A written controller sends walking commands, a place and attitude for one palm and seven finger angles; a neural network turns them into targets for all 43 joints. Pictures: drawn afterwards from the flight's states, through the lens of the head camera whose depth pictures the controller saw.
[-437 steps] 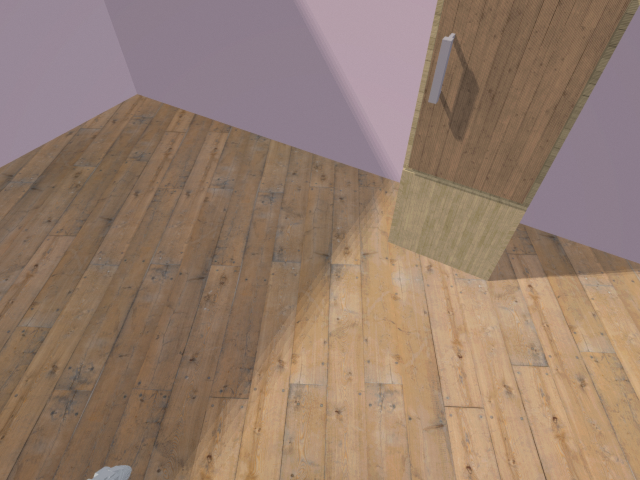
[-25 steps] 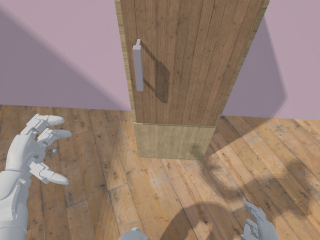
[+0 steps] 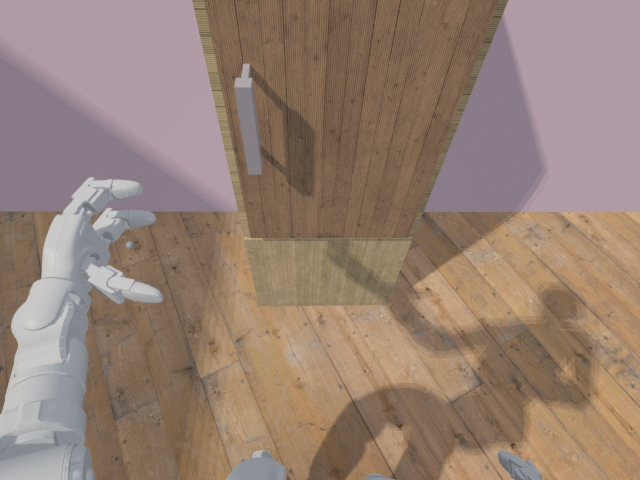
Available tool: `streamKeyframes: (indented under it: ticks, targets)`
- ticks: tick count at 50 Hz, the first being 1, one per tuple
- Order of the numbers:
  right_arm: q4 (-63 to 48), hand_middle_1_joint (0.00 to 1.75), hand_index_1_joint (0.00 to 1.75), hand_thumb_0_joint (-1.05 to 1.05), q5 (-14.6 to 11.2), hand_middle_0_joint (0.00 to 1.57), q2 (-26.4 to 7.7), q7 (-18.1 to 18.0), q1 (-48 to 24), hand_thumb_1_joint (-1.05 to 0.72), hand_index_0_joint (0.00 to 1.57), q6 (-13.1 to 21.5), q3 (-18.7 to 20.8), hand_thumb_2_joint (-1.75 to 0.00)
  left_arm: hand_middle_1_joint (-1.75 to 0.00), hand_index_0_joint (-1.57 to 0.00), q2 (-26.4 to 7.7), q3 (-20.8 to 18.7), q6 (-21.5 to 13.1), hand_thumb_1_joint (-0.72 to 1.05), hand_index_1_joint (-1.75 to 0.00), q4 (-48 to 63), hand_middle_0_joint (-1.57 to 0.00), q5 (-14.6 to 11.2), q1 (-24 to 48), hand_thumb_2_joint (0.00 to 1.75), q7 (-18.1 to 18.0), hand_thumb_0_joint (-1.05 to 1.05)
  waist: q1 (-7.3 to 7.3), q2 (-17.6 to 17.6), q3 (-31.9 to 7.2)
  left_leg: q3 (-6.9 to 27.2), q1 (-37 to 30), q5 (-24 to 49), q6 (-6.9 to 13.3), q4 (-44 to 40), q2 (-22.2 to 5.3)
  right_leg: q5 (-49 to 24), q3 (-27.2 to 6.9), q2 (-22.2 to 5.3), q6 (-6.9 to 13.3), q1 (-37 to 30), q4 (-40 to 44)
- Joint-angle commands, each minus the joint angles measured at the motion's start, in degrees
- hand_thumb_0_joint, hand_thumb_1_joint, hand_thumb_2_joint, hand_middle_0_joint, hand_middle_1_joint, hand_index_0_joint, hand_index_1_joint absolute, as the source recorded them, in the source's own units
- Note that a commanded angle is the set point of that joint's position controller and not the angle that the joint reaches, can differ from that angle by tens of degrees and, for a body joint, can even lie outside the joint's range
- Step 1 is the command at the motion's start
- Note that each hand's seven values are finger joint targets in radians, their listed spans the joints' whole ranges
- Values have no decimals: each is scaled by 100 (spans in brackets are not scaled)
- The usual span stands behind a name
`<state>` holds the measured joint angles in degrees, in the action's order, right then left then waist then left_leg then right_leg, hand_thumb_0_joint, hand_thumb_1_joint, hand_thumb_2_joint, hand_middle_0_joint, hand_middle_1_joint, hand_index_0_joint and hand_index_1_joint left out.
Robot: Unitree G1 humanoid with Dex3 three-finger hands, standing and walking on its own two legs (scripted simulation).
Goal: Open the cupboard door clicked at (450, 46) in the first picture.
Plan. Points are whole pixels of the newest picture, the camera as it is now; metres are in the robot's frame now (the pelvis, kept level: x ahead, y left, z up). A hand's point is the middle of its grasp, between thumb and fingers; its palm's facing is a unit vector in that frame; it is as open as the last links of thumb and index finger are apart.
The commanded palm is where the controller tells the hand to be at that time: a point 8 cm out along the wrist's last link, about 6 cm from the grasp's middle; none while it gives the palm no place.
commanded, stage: move the hooked fingers beside the handle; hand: left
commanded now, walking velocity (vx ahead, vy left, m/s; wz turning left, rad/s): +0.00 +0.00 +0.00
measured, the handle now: (251, 122) +0.63 +0.12 +0.06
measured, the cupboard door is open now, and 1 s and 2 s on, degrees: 0 0 0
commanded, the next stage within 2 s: none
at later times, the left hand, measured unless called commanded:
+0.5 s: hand (177, 184) +0.49 +0.21 +0.06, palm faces +0.04 -1.00 -0.01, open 14.0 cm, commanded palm +0.46 +0.25 +0.06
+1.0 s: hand (208, 142) +0.58 +0.18 +0.06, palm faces +0.04 -1.00 +0.00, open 14.0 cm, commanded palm +0.56 +0.22 +0.06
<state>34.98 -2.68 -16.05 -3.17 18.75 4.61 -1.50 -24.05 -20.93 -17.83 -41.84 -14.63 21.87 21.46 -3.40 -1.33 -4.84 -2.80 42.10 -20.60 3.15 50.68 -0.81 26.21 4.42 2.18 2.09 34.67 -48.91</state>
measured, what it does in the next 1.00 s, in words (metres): stands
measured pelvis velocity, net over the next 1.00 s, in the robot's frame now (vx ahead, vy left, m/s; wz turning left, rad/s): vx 0.01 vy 0.01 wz -0.04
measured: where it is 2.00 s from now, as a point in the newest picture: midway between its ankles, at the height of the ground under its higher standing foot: outside the picture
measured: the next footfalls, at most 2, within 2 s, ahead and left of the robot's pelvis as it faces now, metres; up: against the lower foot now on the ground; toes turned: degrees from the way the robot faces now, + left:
none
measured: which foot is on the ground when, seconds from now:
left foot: down 0.00-1.00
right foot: down 0.00-1.00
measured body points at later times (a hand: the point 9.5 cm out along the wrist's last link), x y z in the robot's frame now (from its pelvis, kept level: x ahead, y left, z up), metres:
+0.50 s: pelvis +0.00 +0.01 -0.02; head +0.10 +0.03 +0.42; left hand +0.48 +0.26 +0.07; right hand +0.02 -0.26 -0.12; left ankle +0.04 +0.08 -0.69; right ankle -0.02 -0.10 -0.69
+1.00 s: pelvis +0.01 +0.01 -0.03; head +0.17 +0.03 +0.39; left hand +0.57 +0.23 +0.07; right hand -0.05 -0.26 -0.12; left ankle +0.04 +0.08 -0.69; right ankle -0.02 -0.10 -0.69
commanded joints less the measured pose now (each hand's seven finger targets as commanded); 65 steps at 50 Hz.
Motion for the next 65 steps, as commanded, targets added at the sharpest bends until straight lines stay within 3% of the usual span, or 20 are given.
streamKeyframes:
  ticks: [1, 5, 7, 13, 20, 23, 29, 33, 35, 36, 39, 41, 45, 49, 52, 56, 58, 61, 62, 65]
  targets:
    - [-488, 30, 30, 0, 35, 20, -899, -79, 227, -90, 20, 151, 346, -90, -120, -30, -1402, -211, -502, -50, -120, 934, -30, -13, 2645, 30, -132, 0, -146, -330, -1849, 601, -1920, 1314, -87, -500, -43, -1557, -332, 34, -102, 278, 625]
    - [-393, 30, 30, 0, 65, 20, -931, -53, 358, -90, 20, 42, 355, -90, -120, -30, -1561, -297, -605, -50, -120, 543, -30, 120, 2946, 30, -290, 0, -171, -368, -2049, 662, -2050, 1455, -113, -456, -79, -1567, -310, 43, -87, 386, 564]
    - [-362, 30, 30, 0, 81, 20, -909, -19, 397, -90, 20, 0, 348, -90, -120, -30, -1417, -133, -644, -50, -120, 429, -30, 201, 3225, 30, -346, 0, -178, -608, -2084, 730, -2194, 1493, -151, -460, -95, -1472, -271, 47, -61, 567, 518]
    - [-264, 30, 30, 0, 121, 20, -961, 34, 596, -90, 20, -204, 339, -90, -120, -30, -1400, -50, -636, -50, -120, -495, -30, 374, 4020, 30, -571, 0, -344, -382, -1847, 812, -1948, 1209, -141, -407, -132, -1180, -223, 73, -61, 960, 465]
    - [-202, 30, 30, 0, 233, 20, -1020, 121, 852, -90, 20, -386, 337, -90, -120, -30, -1863, -334, -904, -50, -120, -977, -30, 625, 4801, 30, -815, 0, -413, -504, -2422, 825, -1911, 1415, -138, -153, -146, -1266, -276, 106, -75, 1088, 248]
    - [-155, 30, 30, 0, 264, 20, -1008, 157, 948, -90, 20, -467, 339, -90, -120, -30, -1777, -222, -957, -50, -120, -1143, -30, 711, 5142, 30, -856, 0, -556, -551, -2528, 828, -1912, 1555, -126, -6, -165, -1350, -287, 124, -79, 1246, 183]
    - [-138, 30, 30, 0, 295, 20, -1047, 198, 1191, -90, 20, -639, 334, -90, -120, -30, -2040, -355, -845, -50, -120, -1467, -30, 833, 5428, 30, -894, 0, -606, -732, -2728, 774, -1834, 1825, -120, 125, -172, -1562, -296, 162, -94, 1277, 127]
    - [-89, 30, 30, 0, 341, 20, -1047, 217, 1346, -90, 20, -700, 323, -90, -120, -30, -1986, -304, -773, -50, -120, -1730, -30, 900, 5809, 30, -990, 0, -801, -533, -2512, 790, -1576, 1727, -68, 219, -179, -1515, -294, 186, -113, 1435, 132]
    - [-59, 30, 30, 0, 367, 20, -1083, 219, 1455, -90, 20, -731, 340, -90, -120, -30, -2247, -446, -787, -50, -120, -1675, -30, 960, 5968, 30, -1038, 0, -784, -749, -2783, 785, -1691, 1947, -88, 272, -189, -1671, -311, 191, -111, 1407, 78]
    - [-72, 30, 30, 0, 375, 20, -1061, 246, 1464, -90, 20, -737, 324, -90, -120, -30, -2105, -332, -776, -50, -120, -1701, -30, 966, 6014, 30, -1043, 0, -820, -832, -2792, 770, -1686, 1934, -87, 290, -178, -1652, -308, 193, -111, 1456, 93]
    - [-30, 30, 30, 0, 408, 20, -1122, 249, 1629, -90, 20, -780, 298, -90, -120, -30, -2568, -599, -720, -50, -120, -1977, -30, 1076, 6249, 30, -1097, 0, -911, -672, -2764, 756, -1389, 1953, -48, 399, -183, -1764, -336, 208, -133, 1403, 38]
    - [-48, 30, 30, 0, 421, 20, -1107, 267, 1679, -90, 20, -811, 292, -90, -120, -30, -2597, -548, -699, -50, -120, -1980, -30, 1161, 6358, 30, -1106, 0, -911, -888, -2879, 750, -1429, 2062, -61, 442, -178, -1841, -341, 206, -121, 1417, 9]
    - [3, 30, 30, 0, 471, 20, -1122, 311, 1819, -90, 20, -844, 278, -90, -120, -30, -2487, -368, -633, -50, -120, -2064, -30, 1246, 6784, 30, -1125, 0, -1088, -1054, -2927, 829, -1556, 2185, -75, 545, -222, -1789, -292, 232, -111, 1725, -36]
    - [38, 30, 30, 0, 509, 20, -1161, 323, 1987, -90, 20, -859, 262, -90, -120, -30, -2685, -452, -544, -50, -120, -2112, -30, 1282, 7207, 30, -1166, 0, -1225, -1113, -3142, 832, -1531, 2368, -47, 648, -231, -1984, -310, 251, -127, 1703, -75]
    - [-9, 30, 30, 0, 530, 20, -1165, 371, 2092, -90, 20, -895, 274, -90, -120, -30, -2939, -722, -468, -50, -120, -2200, -30, 1358, 6650, 30, -1179, 0, -975, -1183, -3366, 794, -1546, 2693, -69, 659, -216, -2260, -284, 270, -94, 1431, -133]
    - [-150, 30, 30, 0, 523, 20, -1118, 441, 2108, -90, 20, -985, 291, -90, -120, -30, -2735, -643, -400, -50, -120, -1840, -30, 1337, 6080, 30, -1099, 0, -815, -1157, -3498, 725, -1716, 3084, -69, 594, -216, -2667, -270, 300, -94, 1139, -105]
    - [-185, 30, 30, 0, 507, 20, -1126, 437, 2133, -90, 20, -998, 312, -90, -120, -30, -2700, -750, -353, -50, -120, -1896, -30, 1237, 5772, 30, -1064, 0, -810, -832, -3377, 683, -1567, 3044, -38, 573, -200, -2841, -266, 319, -98, 960, -65]
    - [-169, 30, 30, 0, 476, 20, -1110, 413, 2084, -90, 20, -1026, 319, -90, -120, -30, -2730, -776, -404, -50, -120, -1668, -30, 1116, 6178, 30, -1052, 0, -907, -657, -3103, 602, -1280, 2633, -4, 511, -173, -2780, -325, 326, -154, 822, 55]
    - [-178, 30, 30, 0, 476, 20, -1119, 403, 2084, -90, 20, -1015, 330, -90, -120, -30, -2926, -921, -471, -50, -120, -1532, -30, 1118, 6218, 30, -1068, 0, -853, -716, -3157, 600, -1257, 2596, -7, 493, -168, -2788, -347, 326, -147, 711, 47]
    - [-101, 30, 30, 0, 480, 20, -1057, 422, 2026, -90, 20, -986, 339, -90, -120, -30, -2808, -779, -765, -50, -120, -1075, -30, 1166, 6459, 30, -1105, 0, -830, -1317, -3398, 661, -1890, 2904, -65, 534, -194, -2737, -347, 332, -102, 997, 22]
